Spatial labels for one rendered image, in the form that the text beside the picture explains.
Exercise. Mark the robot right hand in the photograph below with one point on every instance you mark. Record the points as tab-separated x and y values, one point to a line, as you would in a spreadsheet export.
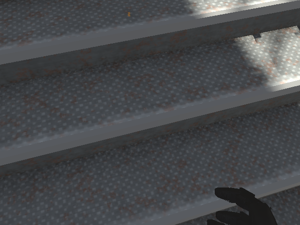
259	213

